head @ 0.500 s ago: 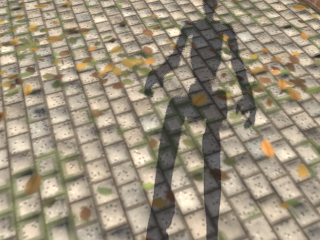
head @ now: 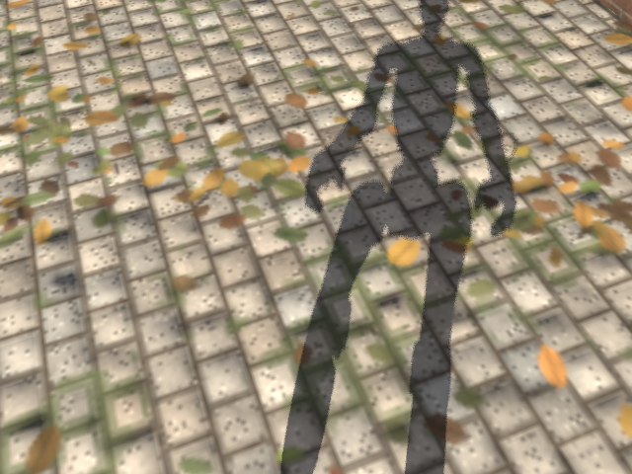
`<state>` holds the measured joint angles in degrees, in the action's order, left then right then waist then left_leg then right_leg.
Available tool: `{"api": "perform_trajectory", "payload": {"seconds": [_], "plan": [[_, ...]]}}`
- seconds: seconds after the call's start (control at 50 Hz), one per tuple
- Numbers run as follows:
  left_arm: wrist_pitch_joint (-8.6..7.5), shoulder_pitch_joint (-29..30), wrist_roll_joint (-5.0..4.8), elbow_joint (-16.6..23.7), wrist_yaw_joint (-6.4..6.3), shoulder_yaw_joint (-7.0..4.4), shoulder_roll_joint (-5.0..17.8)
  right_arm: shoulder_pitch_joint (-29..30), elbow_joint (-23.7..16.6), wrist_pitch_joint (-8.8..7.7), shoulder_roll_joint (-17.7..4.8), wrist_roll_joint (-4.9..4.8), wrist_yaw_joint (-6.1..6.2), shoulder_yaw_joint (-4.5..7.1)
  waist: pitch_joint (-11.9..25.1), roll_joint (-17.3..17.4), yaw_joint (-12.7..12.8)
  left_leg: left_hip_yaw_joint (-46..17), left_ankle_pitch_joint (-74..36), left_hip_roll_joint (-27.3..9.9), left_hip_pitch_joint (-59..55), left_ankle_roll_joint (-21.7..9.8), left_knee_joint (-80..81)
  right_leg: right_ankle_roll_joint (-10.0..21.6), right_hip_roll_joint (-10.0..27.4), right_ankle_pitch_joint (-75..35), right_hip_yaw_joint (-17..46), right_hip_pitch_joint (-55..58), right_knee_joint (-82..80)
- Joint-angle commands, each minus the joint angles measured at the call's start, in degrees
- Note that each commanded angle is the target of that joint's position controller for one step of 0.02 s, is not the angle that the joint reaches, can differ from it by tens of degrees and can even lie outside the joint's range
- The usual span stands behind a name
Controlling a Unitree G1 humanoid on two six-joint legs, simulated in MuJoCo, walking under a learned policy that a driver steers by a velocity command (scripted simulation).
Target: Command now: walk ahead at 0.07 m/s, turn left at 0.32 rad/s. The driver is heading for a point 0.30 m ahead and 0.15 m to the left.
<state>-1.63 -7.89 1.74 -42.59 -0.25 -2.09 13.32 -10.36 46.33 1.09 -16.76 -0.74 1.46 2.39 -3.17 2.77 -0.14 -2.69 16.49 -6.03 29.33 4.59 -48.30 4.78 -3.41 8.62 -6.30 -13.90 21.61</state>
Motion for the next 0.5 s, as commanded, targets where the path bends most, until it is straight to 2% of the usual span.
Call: {"api": "perform_trajectory", "payload": {"seconds": [0.02,0.06,0.12,0.16,0.18,0.2,0.22,0.24,0.26,0.28,0.3,0.32,0.36,0.42,0.5], "plan": [[0.61,0.8,-0.59,2.4,-1.18,-3.26,10.6,1.1,-4.5,0.47,-6.3,-0.12,-0.01,2.00,5.0,-7.2,1.2,0.5,1.6,-0.7,-1.8,-0.4,-0.2,10.4,19.7,-7.8,10.5,3.8,-8.7],[1.37,0.7,-0.91,1.9,-1.39,-3.42,10.7,2.0,-5.4,0.76,-5.9,0.02,-0.44,2.13,4.6,-7.3,1.5,1.4,4.2,-0.4,-1.0,-0.8,1.1,10.4,20.8,-8.1,10.5,6.3,-7.5],[2.34,0.9,-1.45,1.5,-1.60,-3.88,11.5,1.8,-6.1,0.66,-5.1,-0.12,-1.51,2.23,6.1,-8.0,1.2,4.0,5.9,1.4,-3.2,-1.8,6.2,9.3,21.6,-18.4,9.0,10.4,-2.8],[2.94,1.8,-2.51,1.3,-1.95,-4.19,12.1,-0.5,-5.6,0.44,-4.7,-0.34,-2.36,2.41,7.4,-8.4,-0.7,6.6,-0.1,3.6,-8.5,-3.5,15.4,6.7,20.5,-22.3,6.5,11.1,2.2],[3.08,0.7,-3.09,0.6,-2.10,-4.26,11.8,-2.0,-5.3,0.25,-5.6,-0.19,-2.54,2.78,7.6,-7.8,-1.6,6.2,-7.7,4.4,-12.9,-5.1,22.4,3.7,18.8,-19.9,4.4,9.5,5.9],[2.78,-1.5,-2.54,0.2,-1.99,-4.02,10.2,-3.0,-5.4,0.15,-9.8,0.11,-2.07,4.01,8.3,-1.3,-0.9,-0.9,-23.6,0.8,-19.6,-7.9,26.7,-1.1,14.5,-11.2,0.2,3.9,14.2],[2.12,0.6,0.32,3.0,-1.54,-3.02,7.1,-4.1,-6.3,0.17,-17.1,0.58,-0.99,5.74,9.2,15.3,0.3,-19.7,-50.9,-12.7,-30.2,-17.1,24.6,-7.1,5.5,16.1,-3.5,-13.6,28.9],[1.75,6.3,0.13,4.2,-1.54,-3.19,8.2,-6.6,-6.6,-0.47,-14.5,2.01,-1.34,5.01,12.0,11.8,-4.4,-24.9,-53.5,-16.9,-32.4,-25.7,25.7,-8.4,1.1,31.3,4.9,-21.8,40.3],[1.70,6.3,-1.24,3.9,-1.25,-3.68,9.6,-5.6,-6.9,-1.37,-13.3,2.13,-1.56,4.65,11.8,6.0,-3.7,-20.8,-51.1,-14.4,-32.5,-24.7,25.7,-7.9,2.6,29.2,8.9,-23.7,45.2],[1.79,5.5,-1.97,3.2,-1.40,-3.83,9.4,-2.8,-7.1,-1.96,-12.2,1.24,-1.27,4.68,10.6,3.5,-2.1,-17.1,-47.5,-11.0,-32.5,-21.4,24.9,-7.7,3.6,24.7,9.8,-25.3,45.2],[1.95,5.0,-1.78,2.5,-1.79,-3.99,9.7,-0.7,-7.5,-1.96,-10.9,0.08,-0.94,4.37,9.7,2.1,-1.3,-15.4,-45.2,-9.4,-31.9,-19.2,24.9,-8.0,4.3,21.5,10.3,-26.1,43.3],[2.07,4.9,-1.58,2.4,-2.11,-4.26,10.3,0.7,-7.9,-1.66,-10.1,-0.56,-0.44,4.06,9.5,2.5,-0.5,-14.5,-44.0,-8.4,-30.3,-18.3,25.3,-8.4,4.6,18.7,10.6,-24.3,41.9],[1.98,4.1,-1.91,2.2,-2.06,-3.96,9.0,0.7,-8.4,-0.96,-10.5,-0.18,0.06,4.15,10.2,3.6,0.1,-13.9,-44.1,-6.8,-28.8,-18.1,25.6,-9.4,3.1,15.2,10.0,-21.3,39.1],[1.84,5.2,-2.11,2.3,-2.04,-3.63,8.2,0.2,-8.7,-0.34,-11.4,-0.17,0.61,4.60,10.0,3.9,-0.6,-14.7,-40.2,-5.8,-28.2,-17.7,25.5,-10.3,2.3,12.7,10.3,-19.1,30.7],[1.79,5.8,-2.17,2.2,-1.59,-3.62,8.5,1.5,-9.3,0.45,-12.2,-0.01,0.70,4.86,9.1,5.7,-1.1,-17.6,-33.2,-4.8,-23.2,-17.4,25.6,-10.6,1.4,11.0,10.8,-13.0,23.5]]}}
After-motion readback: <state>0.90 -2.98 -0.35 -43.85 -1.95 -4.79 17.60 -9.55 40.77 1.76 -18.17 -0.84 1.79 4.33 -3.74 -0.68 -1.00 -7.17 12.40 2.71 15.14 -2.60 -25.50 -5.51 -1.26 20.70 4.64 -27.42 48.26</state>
